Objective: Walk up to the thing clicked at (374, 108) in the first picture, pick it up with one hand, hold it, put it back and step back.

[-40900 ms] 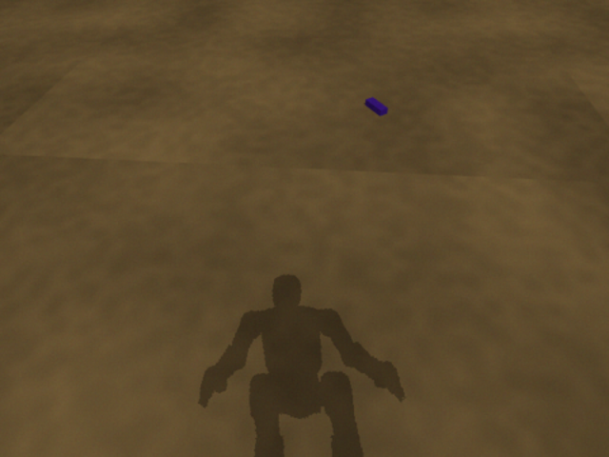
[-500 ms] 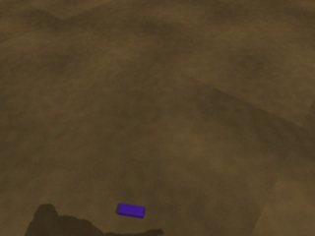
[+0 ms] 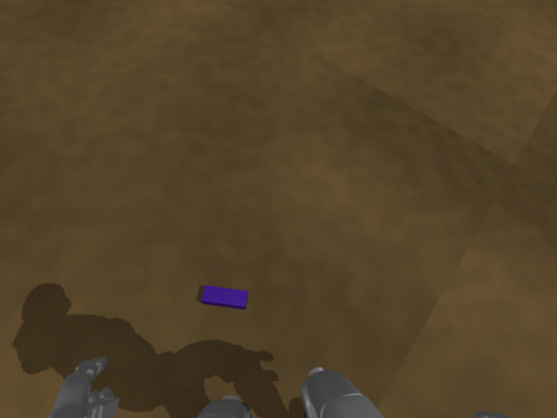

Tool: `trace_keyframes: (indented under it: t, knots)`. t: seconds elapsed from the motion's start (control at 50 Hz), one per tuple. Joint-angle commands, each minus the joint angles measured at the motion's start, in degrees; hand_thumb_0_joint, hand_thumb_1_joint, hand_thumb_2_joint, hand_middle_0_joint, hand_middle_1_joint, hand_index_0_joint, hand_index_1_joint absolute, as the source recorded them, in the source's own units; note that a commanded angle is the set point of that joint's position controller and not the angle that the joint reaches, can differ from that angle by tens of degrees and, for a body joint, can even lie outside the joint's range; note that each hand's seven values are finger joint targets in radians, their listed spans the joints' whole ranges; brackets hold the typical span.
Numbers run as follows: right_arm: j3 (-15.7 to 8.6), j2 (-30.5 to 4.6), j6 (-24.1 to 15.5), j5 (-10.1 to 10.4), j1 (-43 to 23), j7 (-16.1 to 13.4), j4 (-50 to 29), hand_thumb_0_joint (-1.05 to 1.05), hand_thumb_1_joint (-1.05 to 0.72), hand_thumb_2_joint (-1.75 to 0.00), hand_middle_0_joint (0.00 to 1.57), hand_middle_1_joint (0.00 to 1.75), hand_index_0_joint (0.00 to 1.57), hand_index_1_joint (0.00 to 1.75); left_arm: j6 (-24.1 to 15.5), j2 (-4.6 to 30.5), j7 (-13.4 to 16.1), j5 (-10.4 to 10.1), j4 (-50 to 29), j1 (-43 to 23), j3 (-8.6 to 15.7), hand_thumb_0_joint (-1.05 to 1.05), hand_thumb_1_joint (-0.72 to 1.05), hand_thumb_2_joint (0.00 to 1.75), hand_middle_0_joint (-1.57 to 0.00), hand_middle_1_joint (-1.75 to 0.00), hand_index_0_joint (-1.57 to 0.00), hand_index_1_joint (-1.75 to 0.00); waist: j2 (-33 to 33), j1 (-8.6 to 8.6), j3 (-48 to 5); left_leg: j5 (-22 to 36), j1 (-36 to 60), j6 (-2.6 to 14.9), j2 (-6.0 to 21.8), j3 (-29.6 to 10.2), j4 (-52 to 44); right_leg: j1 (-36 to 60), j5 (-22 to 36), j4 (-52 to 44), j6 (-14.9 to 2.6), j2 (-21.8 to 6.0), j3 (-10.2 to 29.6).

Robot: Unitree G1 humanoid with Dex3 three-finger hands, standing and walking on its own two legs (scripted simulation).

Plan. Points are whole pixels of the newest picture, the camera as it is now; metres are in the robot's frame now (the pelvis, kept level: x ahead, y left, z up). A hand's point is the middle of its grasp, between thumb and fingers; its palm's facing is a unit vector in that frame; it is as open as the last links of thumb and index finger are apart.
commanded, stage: step back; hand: left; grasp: from above
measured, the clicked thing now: (225, 297) +0.48 +0.13 -0.75
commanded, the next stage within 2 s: none
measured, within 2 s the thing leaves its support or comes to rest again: neither
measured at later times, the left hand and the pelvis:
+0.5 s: hand out of the picture +0.01 +0.24 -0.13, palm faces -0.10 -0.91 -0.41, open 7.4 cm; pelvis -0.11 -0.01 +0.00, yaw -6 degrees
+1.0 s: hand out of the picture -0.16 +0.28 -0.15, palm faces -0.05 -0.93 -0.37, open 7.4 cm; pelvis -0.26 +0.01 +0.00, yaw -4 degrees
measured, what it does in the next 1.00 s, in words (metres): walks backwards: right foot, then left foot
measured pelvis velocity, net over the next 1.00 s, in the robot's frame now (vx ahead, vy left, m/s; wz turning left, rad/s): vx -0.26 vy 0.01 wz -0.07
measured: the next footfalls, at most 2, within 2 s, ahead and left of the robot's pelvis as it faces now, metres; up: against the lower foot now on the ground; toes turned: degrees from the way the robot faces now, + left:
right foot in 0.32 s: -0.05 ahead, -0.12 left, +0.00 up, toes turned -3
left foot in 0.70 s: -0.15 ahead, +0.12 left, +0.00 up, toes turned -4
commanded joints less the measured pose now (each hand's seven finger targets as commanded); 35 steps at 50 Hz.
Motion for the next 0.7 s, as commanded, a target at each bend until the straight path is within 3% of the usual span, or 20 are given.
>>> trace_keyframes:
  t: [0.0, 0.08, 0.16, 0.22, 0.26, 0.28, 0.3, 0.32, 0.34, 0.36, 0.38, 0.42, 0.44, 0.48, 0.54, 0.58, 0.6, 0.64, 0.66, 0.68]
  knots:
    - [-3.8, -14.0, -2.0, 0.1, -2.9, -2.5, -6.9, 0.0, -0.9, -0.9, 0.2, 0.3, 0.2, 0.3, -0.8, 9.9, 0.9, -0.4, -3.0, 8.3, 2.5, 0.0, 0.9, 0.9, -0.2, -0.3, -0.2, -0.3, 11.4, 3.57, -19.8, 39.9, 18.3, 7.21, 14.4, -12.1, -6.3, -4.7, 3.2, 9.7, 0.56, 0.3, 2.1]
    - [-4.1, -13.5, -2.0, 0.6, 2.8, -3.0, -6.5, 0.0, -0.9, -0.9, 0.2, 0.3, 0.2, 0.3, -1.7, 9.2, 0.5, 0.6, -5.2, 5.6, 2.7, 0.0, 0.9, 0.9, -0.2, -0.3, -0.2, -0.3, 9.0, -0.08, -18.3, 41.1, 22.0, 10.21, 16.5, -13.9, -5.6, -4.8, 1.3, 2.2, 2.71, -1.0, 0.1]
    - [-4.3, -15.1, -1.8, 0.4, 2.6, -2.9, -7.5, 0.0, -0.9, -0.9, 0.2, 0.3, 0.2, 0.3, -2.2, 8.7, 0.2, 0.5, -5.7, 7.6, 3.0, 0.0, 0.9, 0.9, -0.2, -0.3, -0.2, -0.3, 9.5, -0.51, -17.3, 37.3, 19.0, 12.48, 18.3, -13.4, -5.2, -0.7, 1.3, -7.1, 2.53, -2.8, -2.4]
    - [-4.2, -15.8, -1.6, 0.6, 0.1, -2.5, -8.5, 0.0, -0.9, -0.9, 0.2, 0.3, 0.2, 0.3, -2.5, 8.7, -0.4, 0.9, -5.0, 10.4, 3.3, 0.0, 0.9, 0.9, -0.2, -0.3, -0.2, -0.3, 10.1, 0.57, -17.6, 27.3, 13.2, 10.58, 17.0, -12.3, -5.5, 5.7, 4.4, -15.8, 1.27, -3.8, -5.4]
    - [-4.1, -16.2, -1.2, 1.0, -2.6, -2.2, -9.1, 0.0, -0.9, -0.9, 0.2, 0.3, 0.2, 0.3, -2.8, 8.4, -0.7, 1.2, -3.5, 14.4, 3.5, 0.0, 0.9, 0.9, -0.2, -0.3, -0.2, -0.3, 9.2, 2.97, -18.3, 19.8, 6.5, 8.25, 15.6, -10.2, -4.0, 13.5, 13.0, -25.0, -0.09, -3.9, -7.6]
    - [-3.9, -16.1, -1.0, 1.3, -3.8, -2.0, -9.1, 0.0, -0.9, -0.9, 0.2, 0.3, 0.2, 0.3, -2.9, 8.5, -0.8, 1.4, -2.5, 16.5, 3.8, 0.0, 0.9, 0.9, -0.2, -0.3, -0.2, -0.3, 8.6, 3.99, -17.9, 15.7, 2.0, 6.3, 14.6, -9.4, -3.5, 17.5, 17.7, -28.5, -1.18, -3.9, -7.3]
    - [-3.5, -14.6, -0.8, 1.6, -4.1, -1.8, -9.0, 0.0, -0.9, -0.9, 0.2, 0.3, 0.2, 0.3, -3.1, 9.9, -0.8, 1.8, -2.6, 17.1, 4.1, 0.0, 0.9, 0.9, -0.2, -0.3, -0.2, -0.3, 4.5, 4.21, -17.4, 8.7, -3.1, 3.41, 11.9, -7.7, -0.5, 18.9, 19.2, -31.8, -3.08, -7.9, -0.9]
    - [-2.8, -12.8, -0.8, 1.9, -4.3, -1.7, -9.5, 0.0, -0.9, -0.9, 0.2, 0.3, 0.2, 0.3, -3.4, 13.4, -0.8, 2.1, -3.8, 15.6, 4.9, 0.0, 0.9, 0.9, -0.2, -0.3, -0.2, -0.3, -5.4, 3.7, -14.9, -3.1, -10.3, -0.25, 4.3, -3.4, 7.9, 17.7, 19.8, -36.9, -7.19, -16.4, 12.5]
    - [-3.1, -12.2, -0.4, 2.0, -5.9, -2.1, -9.6, 0.0, -0.9, -0.9, 0.2, 0.3, 0.2, 0.3, -3.3, 18.7, -1.0, 1.9, -5.9, 11.6, 5.7, 0.0, 0.9, 0.9, -0.2, -0.3, -0.2, -0.3, -14.4, 5.72, -11.1, -18.3, -9.1, -2.35, -4.2, -1.5, 23.7, 5.3, 20.5, -43.0, -16.79, -27.6, 24.7]
    - [-3.7, -13.6, -0.2, 1.5, -3.7, -2.3, -8.2, 0.0, -0.9, -0.9, 0.2, 0.3, 0.2, 0.3, -3.5, 18.1, -0.7, 2.4, -8.3, 7.0, 5.7, 0.0, 0.9, 0.9, -0.2, -0.3, -0.2, -0.3, -11.5, 4.03, -7.9, -19.0, -5.5, -2.8, -2.7, -7.7, 32.3, -1.7, 23.2, -42.9, -17.92, -29.2, 26.6]
    - [-3.6, -14.1, -0.3, 1.6, -1.0, -1.8, -6.9, 0.0, -0.9, -0.9, 0.2, 0.3, 0.2, 0.3, -3.5, 15.3, -0.6, 2.0, -9.0, 5.8, 5.4, 0.0, 0.9, 0.9, -0.2, -0.3, -0.2, -0.3, -7.8, 2.98, -7.0, -16.2, -4.7, -2.6, -2.9, -8.6, 34.3, -2.2, 24.7, -42.3, -16.39, -26.8, 21.4]
    - [-2.9, -12.6, -0.4, 2.2, 1.2, -1.7, -5.2, 0.0, -0.9, -0.9, 0.2, 0.3, 0.2, 0.3, -3.8, 11.6, -0.1, 1.7, -9.6, 3.2, 4.4, 0.0, 0.9, 0.9, -0.2, -0.3, -0.2, -0.3, -3.3, 0.8, -8.7, -10.9, -8.5, -2.5, -5.8, -9.8, 35.6, 5.0, 33.7, -37.5, -10.99, -17.8, 7.1]
    - [-2.5, -12.0, -0.7, 2.1, 2.1, -1.9, -5.1, 0.0, -0.9, -0.9, 0.2, 0.3, 0.2, 0.3, -3.6, 11.1, -0.2, 1.8, -9.8, 3.0, 4.5, 0.0, 0.9, 0.9, -0.2, -0.3, -0.2, -0.3, -3.8, 0.75, -9.9, -9.9, -8.9, -2.76, -6.1, -8.6, 35.3, 6.9, 33.0, -36.9, -9.33, -15.9, 4.4]
    - [-2.2, -12.4, -0.9, 1.9, 3.0, -2.2, -5.7, 0.0, -0.9, -0.9, 0.2, 0.3, 0.2, 0.3, -3.5, 10.1, -0.2, 1.9, -10.7, 6.0, 4.3, 0.0, 0.9, 0.9, -0.2, -0.3, -0.2, -0.3, -1.6, 2.98, -12.5, -10.4, -10.5, -3.81, -5.9, -7.5, 32.0, 14.2, 35.3, -34.4, -9.43, -15.1, 3.7]
    - [-1.7, -11.6, -1.4, 1.8, 1.3, -2.5, -7.0, 0.0, -0.9, -0.9, 0.2, 0.3, 0.2, 0.3, -3.2, 9.4, 0.2, 2.1, -10.4, 10.6, 4.2, 0.0, 0.9, 0.9, -0.2, -0.3, -0.2, -0.3, -4.1, 5.4, -16.1, -13.5, -13.5, -4.7, -3.0, -5.5, 20.4, 26.5, 41.3, -31.6, -11.0, -17.3, 4.3]
    - [-1.8, -11.4, -1.6, 1.5, 1.5, -2.5, -7.8, 0.0, -0.9, -0.9, 0.2, 0.3, 0.2, 0.3, -2.9, 10.6, 0.4, 2.2, -10.8, 11.6, 4.4, 0.0, 0.9, 0.9, -0.2, -0.3, -0.2, -0.3, -6.7, 5.88, -18.2, -14.0, -10.3, -4.32, -0.4, -4.0, 12.4, 28.2, 45.2, -29.6, -11.22, -19.3, 5.3]
    - [-1.9, -11.3, -1.8, 1.4, 2.5, -2.5, -7.7, 0.0, -0.9, -0.9, 0.2, 0.3, 0.2, 0.3, -2.6, 10.9, 0.4, 2.0, -11.1, 11.3, 4.3, 0.0, 0.9, 0.9, -0.2, -0.3, -0.2, -0.3, -8.0, 5.21, -19.2, -12.6, -8.2, -3.57, 1.1, -3.3, 6.1, 28.3, 46.3, -28.4, -10.88, -19.2, 5.4]
    - [-2.4, -11.7, -1.9, 0.8, 5.6, -2.3, -6.1, 0.0, -0.9, -0.9, 0.2, 0.3, 0.2, 0.3, -2.0, 11.8, 0.0, 1.3, -11.5, 10.0, 4.2, 0.0, 0.9, 0.9, -0.2, -0.3, -0.2, -0.3, -8.1, 3.8, -20.1, -6.3, -1.3, -2.79, 0.3, -0.3, -1.6, 23.8, 44.9, -25.7, -9.14, -17.7, 3.5]
    - [-2.6, -11.4, -1.9, 0.7, 8.0, -2.2, -5.1, 0.0, -0.9, -0.9, 0.2, 0.3, 0.2, 0.3, -1.6, 12.1, -0.2, 0.9, -11.9, 9.0, 4.2, 0.0, 0.9, 0.9, -0.2, -0.3, -0.2, -0.3, -6.9, 2.42, -20.7, 0.0, 2.7, -2.27, -0.2, 1.5, -8.3, 21.8, 41.9, -23.9, -7.68, -16.4, 2.1]
    - [-3.1, -12.4, -2.0, 0.3, 8.3, -2.1, -5.2, 0.0, -0.9, -0.9, 0.2, 0.3, 0.2, 0.3, -1.3, 11.6, -0.4, 0.7, -12.4, 8.6, 3.9, 0.0, 0.9, 0.9, -0.2, -0.3, -0.2, -0.3, -4.6, 1.85, -20.0, 7.3, 6.0, -1.36, 1.1, -0.3, -11.4, 16.5, 36.7, -23.3, -5.49, -15.4, 1.7]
